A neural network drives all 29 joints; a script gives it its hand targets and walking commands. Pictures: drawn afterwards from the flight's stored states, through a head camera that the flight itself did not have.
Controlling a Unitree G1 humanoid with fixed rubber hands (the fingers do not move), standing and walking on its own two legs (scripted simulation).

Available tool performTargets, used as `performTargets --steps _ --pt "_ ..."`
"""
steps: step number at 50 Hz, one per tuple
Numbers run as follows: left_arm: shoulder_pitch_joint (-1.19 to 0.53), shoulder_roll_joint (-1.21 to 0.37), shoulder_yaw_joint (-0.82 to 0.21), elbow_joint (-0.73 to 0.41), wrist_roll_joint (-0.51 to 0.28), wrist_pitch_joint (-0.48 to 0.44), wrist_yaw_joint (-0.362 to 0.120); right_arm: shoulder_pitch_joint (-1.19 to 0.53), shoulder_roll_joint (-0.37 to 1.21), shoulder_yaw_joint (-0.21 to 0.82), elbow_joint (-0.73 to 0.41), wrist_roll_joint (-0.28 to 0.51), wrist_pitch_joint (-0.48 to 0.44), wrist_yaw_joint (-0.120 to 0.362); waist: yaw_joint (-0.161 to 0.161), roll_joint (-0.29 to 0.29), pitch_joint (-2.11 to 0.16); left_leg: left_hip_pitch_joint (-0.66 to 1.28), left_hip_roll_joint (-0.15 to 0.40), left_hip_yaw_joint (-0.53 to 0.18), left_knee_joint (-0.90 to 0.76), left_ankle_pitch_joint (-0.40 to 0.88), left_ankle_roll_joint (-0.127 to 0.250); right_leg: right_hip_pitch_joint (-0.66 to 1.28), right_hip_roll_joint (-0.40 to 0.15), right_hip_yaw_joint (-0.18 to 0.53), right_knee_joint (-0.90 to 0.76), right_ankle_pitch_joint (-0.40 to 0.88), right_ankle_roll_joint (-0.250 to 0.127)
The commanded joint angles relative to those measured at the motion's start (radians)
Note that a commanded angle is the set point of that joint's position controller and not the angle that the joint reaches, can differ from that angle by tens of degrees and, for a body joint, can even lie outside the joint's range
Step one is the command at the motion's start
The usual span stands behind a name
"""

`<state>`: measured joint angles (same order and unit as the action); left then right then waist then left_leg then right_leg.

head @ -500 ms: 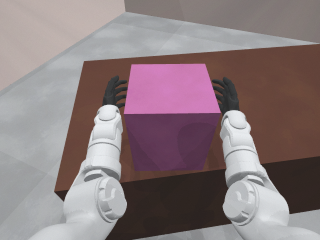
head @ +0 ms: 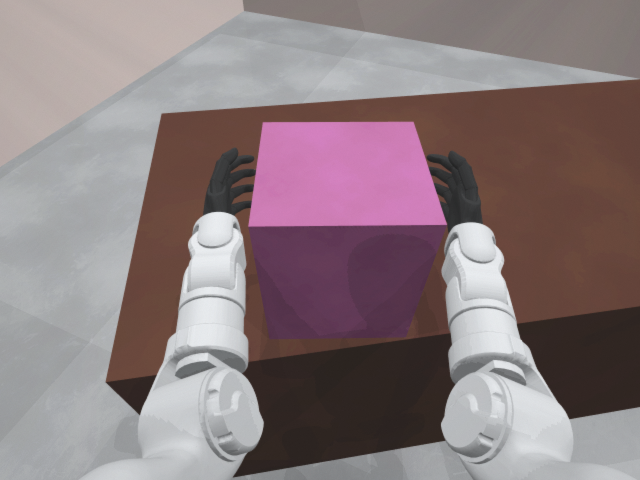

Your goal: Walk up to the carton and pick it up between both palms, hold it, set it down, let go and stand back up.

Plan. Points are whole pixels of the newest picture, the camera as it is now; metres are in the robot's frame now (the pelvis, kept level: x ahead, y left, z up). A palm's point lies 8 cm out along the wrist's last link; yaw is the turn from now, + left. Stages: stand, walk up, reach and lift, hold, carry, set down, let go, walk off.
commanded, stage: set down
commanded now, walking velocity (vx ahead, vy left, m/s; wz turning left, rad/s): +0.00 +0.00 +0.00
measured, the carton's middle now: (338, 235) +0.45 -0.03 +0.05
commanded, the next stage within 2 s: none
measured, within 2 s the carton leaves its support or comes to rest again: neither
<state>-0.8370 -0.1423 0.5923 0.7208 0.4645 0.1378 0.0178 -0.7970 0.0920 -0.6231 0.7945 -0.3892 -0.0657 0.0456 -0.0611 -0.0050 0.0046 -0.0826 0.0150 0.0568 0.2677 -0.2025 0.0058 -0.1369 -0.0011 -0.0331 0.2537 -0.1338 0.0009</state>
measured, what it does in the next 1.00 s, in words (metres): stands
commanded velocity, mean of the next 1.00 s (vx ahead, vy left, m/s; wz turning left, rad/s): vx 0.00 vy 0.00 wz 0.00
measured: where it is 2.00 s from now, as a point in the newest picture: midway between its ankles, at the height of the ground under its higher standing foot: outside the picture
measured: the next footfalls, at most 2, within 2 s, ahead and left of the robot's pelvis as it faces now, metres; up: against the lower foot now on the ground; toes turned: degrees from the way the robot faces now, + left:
none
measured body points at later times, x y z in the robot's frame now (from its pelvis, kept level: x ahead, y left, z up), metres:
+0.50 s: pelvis +0.00 +0.00 +0.00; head +0.02 +0.01 +0.45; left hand +0.44 +0.12 +0.13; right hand +0.41 -0.18 +0.13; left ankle -0.04 +0.11 -0.75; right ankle +0.00 -0.12 -0.75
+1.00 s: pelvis -0.01 +0.00 -0.01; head +0.04 -0.01 +0.44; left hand +0.44 +0.12 +0.07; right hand +0.43 -0.19 +0.07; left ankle -0.04 +0.11 -0.75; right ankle +0.00 -0.12 -0.75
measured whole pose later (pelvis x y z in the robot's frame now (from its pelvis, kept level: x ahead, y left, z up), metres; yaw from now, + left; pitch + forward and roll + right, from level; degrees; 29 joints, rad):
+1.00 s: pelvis -0.01 +0.00 -0.01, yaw -2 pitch +16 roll -2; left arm -0.92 0.08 0.17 1.16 0.03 -0.07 0.18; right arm -0.87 -0.16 -0.14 1.13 0.08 -0.13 -0.06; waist 0.01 0.04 -0.19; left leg -0.49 0.06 0.07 0.46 -0.25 -0.01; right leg -0.51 0.04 -0.01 0.35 -0.11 -0.01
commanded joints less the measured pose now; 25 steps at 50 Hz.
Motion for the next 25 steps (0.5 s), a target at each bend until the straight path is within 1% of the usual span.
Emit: performTargets --steps 1,11,25 --pt "-0.29 -0.337 -0.208 0.085 0.005 0.023 -0.107 -0.35 0.341 0.254 0.035 -0.028 0.002 0.119 0.003 -0.011 -0.256 0.052 -0.013 0.038 -0.003 0.254 -0.022 0.146 0.027 -0.068 0.042 0.333 0.06" --pt "-0.256 -0.326 -0.185 0.08 0.025 0.016 -0.114 -0.299 0.346 0.251 0.025 -0.044 0.012 0.117 0.007 -0.017 -0.224 0.033 -0.018 0.043 -0.012 0.225 -0.009 0.15 0.023 -0.061 0.043 0.318 0.065" --pt "-0.232 -0.285 -0.16 0.077 0.042 0.001 -0.11 -0.25 0.313 0.226 0.022 -0.062 0.021 0.11 0.01 -0.009 -0.189 0.039 -0.014 0.048 -0.003 0.229 -0.007 0.115 0.028 -0.06 0.039 0.268 0.064"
